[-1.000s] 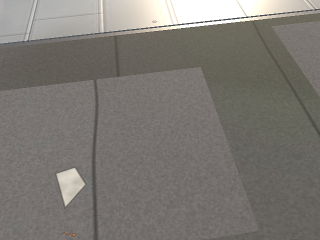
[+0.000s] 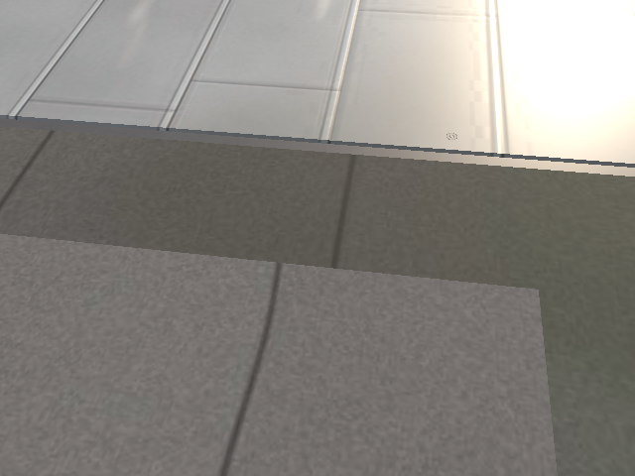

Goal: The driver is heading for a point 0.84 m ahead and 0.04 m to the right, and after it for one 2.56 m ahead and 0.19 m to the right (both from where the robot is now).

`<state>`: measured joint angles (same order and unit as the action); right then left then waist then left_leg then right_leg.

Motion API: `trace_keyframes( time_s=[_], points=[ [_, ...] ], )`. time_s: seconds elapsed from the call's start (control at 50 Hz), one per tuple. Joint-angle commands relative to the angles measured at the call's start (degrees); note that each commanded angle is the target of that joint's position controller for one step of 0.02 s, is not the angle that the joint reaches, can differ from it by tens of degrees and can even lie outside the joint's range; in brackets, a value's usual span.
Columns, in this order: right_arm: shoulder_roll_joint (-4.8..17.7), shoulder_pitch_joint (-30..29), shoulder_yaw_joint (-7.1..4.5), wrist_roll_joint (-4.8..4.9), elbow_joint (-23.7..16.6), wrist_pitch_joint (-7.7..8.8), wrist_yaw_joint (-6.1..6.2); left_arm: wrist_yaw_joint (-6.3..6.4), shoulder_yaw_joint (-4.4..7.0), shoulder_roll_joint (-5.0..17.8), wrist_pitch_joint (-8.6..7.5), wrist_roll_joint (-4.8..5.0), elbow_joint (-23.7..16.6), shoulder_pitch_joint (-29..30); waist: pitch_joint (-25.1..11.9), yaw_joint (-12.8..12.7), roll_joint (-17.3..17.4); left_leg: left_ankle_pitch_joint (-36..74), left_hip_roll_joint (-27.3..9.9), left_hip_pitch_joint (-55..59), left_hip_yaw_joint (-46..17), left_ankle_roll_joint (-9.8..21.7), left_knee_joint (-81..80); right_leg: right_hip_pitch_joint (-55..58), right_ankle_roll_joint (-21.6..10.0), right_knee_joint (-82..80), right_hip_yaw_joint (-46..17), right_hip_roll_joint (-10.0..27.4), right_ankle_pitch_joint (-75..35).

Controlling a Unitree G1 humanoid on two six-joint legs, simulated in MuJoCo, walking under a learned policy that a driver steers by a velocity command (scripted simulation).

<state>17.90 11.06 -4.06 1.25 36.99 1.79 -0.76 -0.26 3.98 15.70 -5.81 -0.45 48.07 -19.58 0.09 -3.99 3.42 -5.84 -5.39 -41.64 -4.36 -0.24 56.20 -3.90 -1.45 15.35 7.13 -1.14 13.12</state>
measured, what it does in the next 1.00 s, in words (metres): walks ahead: left foot, then right foot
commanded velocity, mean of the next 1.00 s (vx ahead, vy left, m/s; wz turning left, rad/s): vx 0.50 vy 0.00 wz -0.10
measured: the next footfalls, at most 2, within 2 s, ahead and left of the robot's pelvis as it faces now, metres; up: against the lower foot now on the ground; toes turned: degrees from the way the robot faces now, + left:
left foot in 0.22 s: +0.27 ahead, +0.16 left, +0.00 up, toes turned +11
right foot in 0.80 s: +0.59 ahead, -0.04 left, +0.00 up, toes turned -5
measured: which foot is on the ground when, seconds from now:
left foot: up 0.00-0.20, down 0.22-0.78, up 0.80-1.00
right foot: down 0.00-0.22, up 0.24-0.78, down 0.80-1.00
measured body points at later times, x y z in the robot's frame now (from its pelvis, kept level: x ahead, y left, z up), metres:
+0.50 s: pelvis +0.26 +0.09 +0.00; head +0.28 +0.10 +0.45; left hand +0.36 +0.37 -0.12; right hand +0.38 -0.17 -0.11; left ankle +0.23 +0.15 -0.74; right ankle +0.39 -0.09 -0.66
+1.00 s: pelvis +0.55 +0.03 +0.00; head +0.58 +0.02 +0.44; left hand +0.68 +0.29 -0.11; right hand +0.67 -0.26 -0.10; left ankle +0.59 +0.21 -0.66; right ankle +0.55 -0.03 -0.74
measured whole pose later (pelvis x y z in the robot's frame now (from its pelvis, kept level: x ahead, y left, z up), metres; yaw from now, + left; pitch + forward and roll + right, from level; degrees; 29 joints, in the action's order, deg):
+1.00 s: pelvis +0.55 +0.03 +0.00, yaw -10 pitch +2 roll +0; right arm 16.7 9.1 -2.8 -0.6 39.7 6.2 0.0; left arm -1.3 3.8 15.9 -3.1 0.6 40.9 -17.0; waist 2.1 -1.5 1.4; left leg -18.1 -5.0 -33.7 -4.2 -1.3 62.4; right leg -14.8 -6.3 22.5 -2.7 -7.0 9.4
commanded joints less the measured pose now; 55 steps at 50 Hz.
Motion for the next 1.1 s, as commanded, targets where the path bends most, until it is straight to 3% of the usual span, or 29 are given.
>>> trace_keyframes(
  time_s=[0.02, 0.1, 0.14, 0.18, 0.2, 0.22, 0.24, 0.26, 0.28, 0.32, 0.36, 0.4, 0.46, 0.56, 0.66, 0.7, 0.74, 0.76, 0.78, 0.8, 0.82, 0.84, 0.86, 0.88, 0.9, 0.92, 0.98, 1.04, 1.1],
  points=[
    [-0.2, -4.2, 0.67, -0.10, -5.0, 0.95, -1.16, 0.38, 1.59, 8.8, -0.71, 0.33, -3.6, 4.4, 2.5, 0.7, -6.8, 7.7, -0.6, -0.3, 1.4, 0.6, -8.7, 0.0, -8.2, -5.6, -4.9, 14.9, -19.0],
    [-0.1, -10.5, 0.84, 0.33, -8.3, 0.97, -2.62, 0.43, 1.98, 11.0, 0.40, 1.34, -1.8, 1.3, 4.6, -1.1, -6.8, 4.9, 0.2, 0.3, 4.7, 2.5, -16.0, 5.2, -6.9, -4.1, -2.3, 17.0, -19.4],
    [1.0, -10.8, 0.40, 0.28, -9.4, 0.86, -3.09, 0.54, 2.30, 12.2, 1.14, 1.75, -1.4, 1.2, 4.1, 0.0, -7.5, -0.4, 1.9, 3.2, 7.0, 4.4, -18.3, 7.6, -5.8, -0.5, -0.2, 17.7, -28.6],
    [3.6, -5.5, -1.02, -0.16, -8.9, 0.44, -2.95, 1.02, 2.87, 14.1, 1.86, 1.98, -1.6, 1.5, -0.3, 3.9, -9.5, -5.8, 6.4, 13.3, 10.5, 7.0, -19.5, 8.3, -4.5, 10.0, 2.4, 17.1, -48.4],
    [5.8, 3.2, -2.52, -0.17, -6.6, 0.34, -2.48, 1.27, 2.64, 13.7, 2.20, 2.16, -1.6, 1.6, -5.0, 8.9, -8.1, -2.5, 9.1, 26.2, 11.1, 9.1, -23.7, 4.5, -3.3, 21.1, 4.0, 15.5, -51.8],
    [9.2, 12.8, -4.13, -0.21, -4.2, -0.04, -1.27, 1.35, 1.49, 11.3, 1.79, 1.27, -2.0, 0.1, -10.5, 13.1, -3.3, 0.4, 4.6, 45.3, 2.5, 11.8, -24.6, -9.4, -1.5, 36.5, 3.7, 13.6, -37.9],
    [15.7, 12.1, -4.46, -0.28, -4.2, 0.49, -0.65, -0.09, -1.77, 2.1, 0.33, -0.95, -4.5, -7.2, -16.9, 6.0, 13.5, -3.8, -13.4, 65.4, -29.6, 22.0, -28.6, -35.1, 1.7, 58.0, 0.4, 3.4, 18.1],
    [10.4, 16.3, -3.18, -0.56, -4.6, 0.92, -0.80, -0.97, -0.68, 7.9, -1.39, 1.60, -3.1, -3.2, -25.9, 11.3, 6.5, -10.1, -17.5, 66.2, -41.4, 23.7, -36.9, -38.6, 0.8, 65.1, -11.5, 2.6, 20.3],
    [8.5, 13.6, -2.31, -1.32, -3.6, 1.54, -1.16, -1.09, 0.33, 10.7, -1.65, 3.98, -5.2, 3.7, -16.0, 11.6, 2.9, -4.9, -15.5, 59.2, -30.9, 20.0, -37.3, -42.5, 0.1, 65.6, -11.2, 5.0, 15.4],
    [4.9, 5.7, -1.11, -1.14, -3.5, 2.20, -1.22, -0.28, -0.09, 8.8, -1.07, 2.40, -5.1, 6.3, -6.6, 6.9, -1.4, 5.9, -10.7, 42.1, -16.1, 16.0, -38.5, -37.8, 0.2, 57.5, -10.6, 9.4, 7.1],
    [3.1, 2.6, -0.63, -1.67, -3.1, 3.26, -1.36, -0.22, 0.18, 7.7, 0.87, 2.16, -3.4, 2.0, -4.9, 3.3, 0.2, 8.1, -8.2, 33.9, -9.6, 14.9, -42.8, -31.0, 0.7, 54.3, -11.5, 10.8, 2.7],
    [3.4, 2.4, -0.86, -1.81, -1.5, 4.53, -1.35, 0.07, 0.06, 5.8, 2.36, 2.11, -2.7, 1.0, -2.9, 2.3, -0.3, 11.5, -7.8, 31.1, -4.7, 14.8, -45.7, -30.9, 1.6, 52.1, -11.8, 10.3, -0.4],
    [3.6, 4.1, -1.15, -2.45, 0.9, 4.97, -0.50, 0.33, 0.22, 4.8, 2.79, 2.03, -3.8, 5.1, 0.3, 3.4, -0.7, 14.3, -6.9, 32.5, 1.5, 13.1, -47.4, -36.4, 2.4, 45.7, -14.5, 8.7, -8.2],
    [4.4, 4.8, -1.28, -2.03, 3.1, 4.77, 0.62, -1.00, -0.17, 3.2, 2.10, 1.66, -5.5, 11.5, 2.8, 5.9, -0.6, 12.5, -6.4, 36.6, 8.3, 10.0, -49.2, -36.8, 1.7, 30.0, -12.0, 6.6, -21.2],
    [5.8, 8.7, -1.96, -1.20, 6.4, 3.19, 1.26, -2.79, -0.94, 1.9, 1.93, 1.54, -9.8, 18.7, 5.7, 8.8, -1.4, 17.8, -10.0, 47.1, 10.9, 9.6, -46.2, -41.6, -0.4, 22.4, -8.3, 6.1, -16.3],
    [6.7, 8.3, -2.22, -0.82, 6.8, 2.21, 1.65, -3.61, -0.82, 2.2, 1.90, 1.62, -11.5, 19.5, 5.2, 8.1, -0.6, 26.4, -10.8, 49.7, 12.2, 8.8, -42.5, -40.3, -1.8, 20.9, -5.6, 4.8, -10.6],
    [8.5, 6.9, -2.62, -0.63, 6.4, 1.44, 2.32, -3.89, 0.05, 3.8, 2.23, 1.68, -12.2, 16.6, 1.3, 5.7, 2.1, 45.9, -10.4, 50.1, 14.1, 7.3, -35.1, -32.4, -4.1, 21.0, -1.6, 1.0, -4.7],
    [9.2, 6.3, -2.75, -0.58, 6.3, 1.00, 2.66, -3.79, 0.97, 5.5, 2.44, 1.73, -11.5, 11.9, -1.8, 2.9, 3.1, 53.5, -9.9, 49.3, 14.8, 6.6, -27.9, -25.6, -5.6, 21.1, -0.2, -1.3, -2.5],
    [9.4, 5.1, -2.64, -0.28, 6.1, 0.77, 2.90, -3.27, 2.55, 8.4, 2.50, 1.80, -9.8, 3.4, -6.3, -2.1, 2.1, 52.7, -8.0, 44.7, 16.0, 5.0, -16.5, -12.9, -7.7, 17.1, -0.4, -3.4, -5.6],
    [8.0, 5.4, -1.88, -0.75, 5.2, 1.38, 3.07, -2.05, 4.37, 13.0, 3.00, 1.65, -8.1, -5.5, -11.6, -6.1, -3.2, 35.1, -5.1, 31.3, 15.9, 2.6, 0.6, 4.8, -11.2, 14.7, -11.2, 2.4, -7.7],
    [-1.1, 12.2, 0.98, -2.57, 2.6, 3.16, 1.59, -1.64, 5.06, 18.3, 2.62, 1.94, -8.5, -4.8, -16.7, 1.4, -18.2, -25.0, 7.4, 4.1, 10.4, -1.1, 21.4, 25.3, -22.4, 11.8, -43.5, 17.6, -1.6],
    [3.0, 6.4, 0.61, -0.84, 2.2, 5.57, 0.54, -1.63, 3.78, 13.7, 2.09, 1.60, -9.3, -7.2, -23.1, -3.4, -11.6, -27.7, 7.8, -2.4, -2.1, 0.2, 26.9, 28.8, -23.4, 4.3, -54.3, 20.0, 3.2],
    [5.5, 0.6, -0.05, 1.17, 0.2, 6.65, 0.06, -1.60, 3.05, 11.0, 1.74, 1.27, -9.2, -5.0, -14.8, -3.8, -8.9, -22.2, 4.9, -6.1, -2.5, 1.5, 24.7, 23.3, -20.2, 2.8, -45.4, 18.3, 0.0],
    [5.1, -0.6, 0.25, 0.56, -0.3, 7.13, 0.30, -1.59, 2.56, 9.5, 1.65, 1.68, -10.0, -0.8, -9.1, -0.9, -3.9, -17.2, 2.3, -4.4, -1.8, 2.0, 19.0, 14.1, -18.0, 2.5, -38.4, 15.8, -5.0],
    [5.4, -1.0, -0.14, -1.01, 0.1, 7.00, 0.72, -1.54, 1.99, 7.7, 1.77, 1.68, -10.9, 3.1, -5.3, 1.4, -2.1, -15.1, 0.7, -1.1, -1.0, 1.4, 14.3, 6.1, -16.8, 1.6, -33.6, 13.6, -11.0],
    [5.8, 0.3, -0.57, -1.56, 0.1, 6.33, 0.76, -1.29, 1.51, 6.7, 1.75, 0.95, -12.0, 5.1, -4.4, 3.5, -3.6, -13.5, -0.4, 3.0, -1.3, 0.8, 12.2, 0.8, -16.6, 0.2, -31.0, 12.2, -15.3],
    [4.0, 1.8, -0.34, -2.21, 0.3, 4.38, 0.99, -0.57, 1.76, 7.9, 1.54, 1.08, -12.2, 5.9, -2.4, 5.4, -4.7, -10.9, -0.6, 6.1, 0.6, -2.0, 5.2, -7.5, -16.6, -2.1, -26.0, 9.9, -21.7],
    [2.0, -4.3, 0.54, -2.44, -1.4, 3.89, 1.23, 0.48, 2.22, 9.6, 1.87, 1.46, -11.2, 3.9, -0.7, 3.6, -6.0, -0.6, 1.2, 7.2, 2.0, -3.9, -7.2, -11.6, -14.3, -2.0, -21.5, 6.5, -21.4],
    [1.1, -10.6, 1.03, -1.76, -2.6, 4.35, 0.63, 0.99, 2.24, 9.7, 2.61, 1.87, -10.2, 1.3, -1.0, 0.6, -8.1, 9.1, 4.3, 11.5, 2.5, -4.0, -19.8, -12.0, -11.6, -0.1, -21.1, 4.6, -15.2]
  ],
)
